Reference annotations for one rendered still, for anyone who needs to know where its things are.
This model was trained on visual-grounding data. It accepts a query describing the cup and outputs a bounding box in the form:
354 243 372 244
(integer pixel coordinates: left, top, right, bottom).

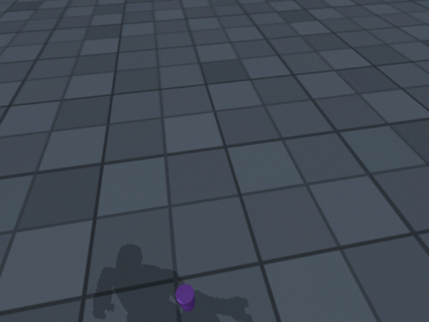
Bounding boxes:
176 284 195 312

